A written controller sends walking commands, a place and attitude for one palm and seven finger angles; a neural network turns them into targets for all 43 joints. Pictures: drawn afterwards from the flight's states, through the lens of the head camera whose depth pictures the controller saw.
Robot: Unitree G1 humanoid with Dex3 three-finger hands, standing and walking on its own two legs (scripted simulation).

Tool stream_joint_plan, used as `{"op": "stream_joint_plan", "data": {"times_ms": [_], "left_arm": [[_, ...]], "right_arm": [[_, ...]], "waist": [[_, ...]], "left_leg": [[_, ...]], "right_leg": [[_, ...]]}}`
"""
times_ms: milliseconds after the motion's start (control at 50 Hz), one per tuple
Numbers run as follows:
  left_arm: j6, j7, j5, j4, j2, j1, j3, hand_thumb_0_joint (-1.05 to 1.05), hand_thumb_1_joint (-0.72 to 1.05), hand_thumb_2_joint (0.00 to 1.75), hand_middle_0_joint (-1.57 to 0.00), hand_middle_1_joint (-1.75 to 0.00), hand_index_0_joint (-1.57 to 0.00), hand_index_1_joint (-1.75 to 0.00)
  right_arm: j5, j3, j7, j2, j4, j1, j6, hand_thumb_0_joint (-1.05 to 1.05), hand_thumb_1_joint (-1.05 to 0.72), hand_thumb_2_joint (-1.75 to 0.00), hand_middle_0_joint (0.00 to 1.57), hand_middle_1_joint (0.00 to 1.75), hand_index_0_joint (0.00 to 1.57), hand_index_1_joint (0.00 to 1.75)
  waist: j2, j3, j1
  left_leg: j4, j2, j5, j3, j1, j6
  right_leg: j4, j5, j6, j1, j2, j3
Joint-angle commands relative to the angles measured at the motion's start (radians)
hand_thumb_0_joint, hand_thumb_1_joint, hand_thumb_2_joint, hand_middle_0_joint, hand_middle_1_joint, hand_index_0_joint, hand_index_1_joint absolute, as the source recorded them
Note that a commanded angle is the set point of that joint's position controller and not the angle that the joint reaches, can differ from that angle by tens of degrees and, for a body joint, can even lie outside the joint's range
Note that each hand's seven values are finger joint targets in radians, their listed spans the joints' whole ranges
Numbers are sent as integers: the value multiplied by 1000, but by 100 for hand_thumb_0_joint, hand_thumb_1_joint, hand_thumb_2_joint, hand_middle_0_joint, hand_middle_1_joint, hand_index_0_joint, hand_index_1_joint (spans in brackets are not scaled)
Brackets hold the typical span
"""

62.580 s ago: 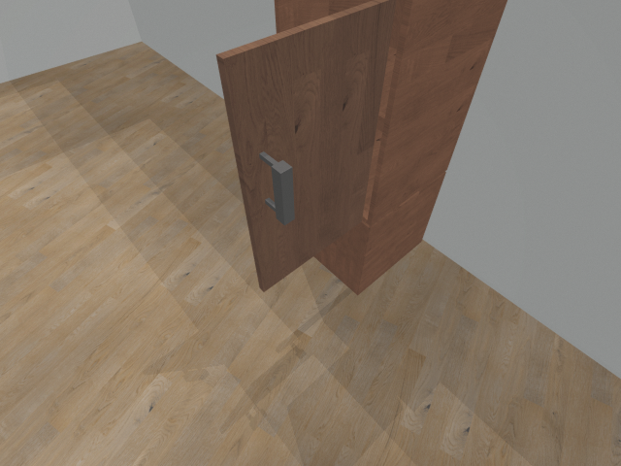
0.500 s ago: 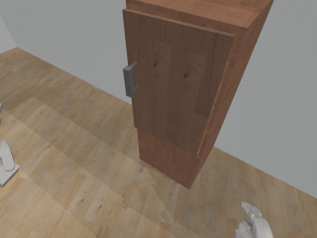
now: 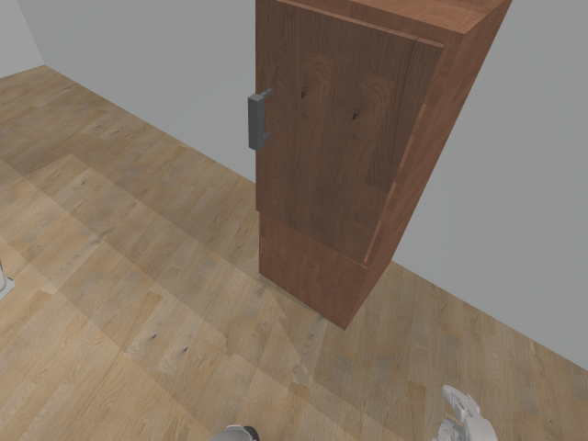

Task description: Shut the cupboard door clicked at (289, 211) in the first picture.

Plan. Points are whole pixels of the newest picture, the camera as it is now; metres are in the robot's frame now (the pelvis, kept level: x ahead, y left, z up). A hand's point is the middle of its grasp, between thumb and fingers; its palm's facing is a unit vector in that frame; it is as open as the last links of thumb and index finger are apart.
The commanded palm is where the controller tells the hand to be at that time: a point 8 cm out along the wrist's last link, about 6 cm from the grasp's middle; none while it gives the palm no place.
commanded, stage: step back with the hand held close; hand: left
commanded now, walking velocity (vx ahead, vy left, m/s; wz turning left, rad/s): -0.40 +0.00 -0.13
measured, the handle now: (262, 119) +0.78 +0.09 +0.03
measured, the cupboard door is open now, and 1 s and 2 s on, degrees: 4 4 4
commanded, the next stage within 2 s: stop stepping back and stand still in 0.10 s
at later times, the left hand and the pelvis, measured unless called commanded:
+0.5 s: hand out of the picture +0.04 +0.30 +0.21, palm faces +0.44 -0.82 -0.37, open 7.4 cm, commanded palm +0.01 +0.34 +0.20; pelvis -0.14 +0.05 +0.01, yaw -3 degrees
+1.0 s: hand out of the picture +0.01 +0.32 +0.20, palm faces +0.40 -0.79 -0.47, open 7.4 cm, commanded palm -0.05 +0.35 +0.20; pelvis -0.22 +0.07 +0.01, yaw -7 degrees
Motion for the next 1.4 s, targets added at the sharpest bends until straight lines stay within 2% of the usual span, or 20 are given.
{"op": "stream_joint_plan", "data": {"times_ms": [0,100,160,240,360,400,540,580,600,640,820,880,920,1080,1120,1140,1200,1280,1340,1380], "left_arm": [[-65,10,-21,-202,154,26,111,0,90,90,-20,-30,-20,-30],[-25,30,2,-205,174,-137,48,0,90,90,-20,-30,-20,-30],[-22,18,6,-173,142,-199,21,0,90,90,-20,-30,-20,-30],[-22,-11,0,-121,115,-59,90,0,90,90,-20,-30,-20,-30],[42,-10,-32,-305,152,70,73,0,90,90,-20,-30,-20,-30],[57,13,-27,-312,194,-75,108,0,90,90,-20,-30,-20,-30],[78,46,28,-66,82,-381,-78,0,90,90,-20,-30,-20,-30],[45,48,33,-190,91,-342,-56,0,90,90,-20,-30,-20,-30],[24,33,19,-154,148,-225,5,0,90,90,-20,-30,-20,-30],[30,9,23,-233,115,-101,11,0,90,90,-20,-30,-20,-30],[53,32,16,-184,119,22,56,0,90,90,-20,-30,-20,-30],[64,41,18,-114,156,-15,90,0,90,90,-20,-30,-20,-30],[29,56,9,-126,167,-84,98,0,90,90,-20,-30,-20,-30],[12,46,29,-189,113,-188,2,0,90,90,-20,-30,-20,-30],[5,43,22,-217,118,-153,34,0,90,90,-20,-30,-20,-30],[215,-132,103,573,-232,-96,-407,0,90,90,-20,-30,-20,-30],[307,-159,81,648,-230,-168,-423,0,90,90,-20,-30,-20,-30],[298,-167,74,944,-180,-147,-434,0,90,90,-20,-30,-20,-30],[295,-158,78,1085,-45,-282,-444,0,90,90,-20,-30,-20,-30],[279,-148,72,1203,-106,-325,-458,0,90,90,-20,-30,-20,-30]], "right_arm": [[-12,-47,3,-138,-125,-116,-69,0,-90,-90,20,30,20,30],[-12,-41,-19,-119,-98,-125,-47,0,-90,-90,20,30,20,30],[-3,-33,-35,-135,-112,-144,-40,0,-90,-90,20,30,20,30],[-10,-52,-19,-167,-161,-134,-48,0,-90,-90,20,30,20,30],[3,-46,24,-114,-166,-88,-37,0,-90,-90,20,30,20,30],[-26,-59,21,-161,-115,-88,-15,0,-90,-90,20,30,20,30],[-8,-11,-47,-146,-85,-75,-43,0,-90,-90,20,30,20,30],[4,-24,-36,-171,-135,-74,-70,0,-90,-90,20,30,20,30],[4,-23,-25,-152,-133,-75,-74,0,-90,-90,20,30,20,30],[0,-32,10,-141,-137,-111,-66,0,-90,-90,20,30,20,30],[-16,-24,-8,-127,-138,-89,-14,0,-90,-90,20,30,20,30],[-13,-30,-8,-114,-119,-61,9,0,-90,-90,20,30,20,30],[-9,-35,1,-120,-110,-58,-22,0,-90,-90,20,30,20,30],[-10,-31,-31,-129,-100,-108,-31,0,-90,-90,20,30,20,30],[-7,-37,-39,-158,-120,-104,-38,0,-90,-90,20,30,20,30],[-32,-62,86,-311,59,2,-44,0,-90,-90,20,30,20,30],[-51,-41,70,-237,-5,-4,32,0,-90,-90,20,30,20,30],[-38,-13,63,-204,23,-103,78,0,-90,-90,20,30,20,30],[-29,-7,82,-127,80,-37,116,0,-90,-90,20,30,20,30],[-35,-9,72,-107,147,-41,121,0,-90,-90,20,30,20,30]], "waist": [[85,-101,35],[-138,-118,13],[24,-10,17],[312,-103,57],[1,-158,59],[-201,-40,27],[54,66,1],[402,46,13],[284,16,7],[96,11,23],[240,-29,26],[-131,-37,30],[-214,-80,41],[-33,95,20],[169,98,22],[324,109,-51],[66,-6,0],[-95,-50,87],[-116,23,5],[-206,98,11]], "left_leg": [[-147,85,-358,-90,194,-54],[138,-29,-133,8,411,-88],[-116,34,-44,-71,314,-59],[-600,248,-844,-312,-86,-38],[23,-52,-403,173,287,-166],[710,-54,-318,-73,249,-107],[-107,-26,-398,28,347,-26],[-381,282,-615,-470,448,111],[-437,343,-694,-573,392,144],[-435,321,-688,-496,269,137],[-317,136,-621,-79,106,-1],[216,9,-409,22,-122,-34],[461,-13,-387,-19,-202,-65],[2,-22,-259,49,367,-43],[-199,119,-373,-213,367,24],[-146,208,-96,-343,275,42],[-205,262,13,-420,224,119],[-117,97,-233,-155,85,17],[112,-67,-358,5,242,-73],[154,-55,-242,-25,255,-64]], "right_leg": [[-314,42,-63,-39,-132,167],[-355,397,-85,-263,-295,290],[-260,293,-4,-194,-116,143],[209,-98,5,231,90,-59],[-393,-182,-98,10,-100,28],[-612,-300,-280,-463,-478,483],[-211,-250,-104,-226,-203,117],[249,-100,-2,-397,-38,-42],[405,-52,4,-396,-68,27],[444,40,-1,-335,-112,63],[-185,-30,-27,203,4,-196],[-414,-124,-190,321,-302,308],[-416,235,-283,370,-472,458],[-329,-224,-120,-179,-260,85],[-113,-114,-47,-195,-132,25],[191,-58,11,-289,-116,-85],[399,-171,21,-229,-112,51],[-134,73,13,142,-106,9],[-497,-322,-117,-181,-358,314],[-486,-91,-125,-184,-286,286]]}}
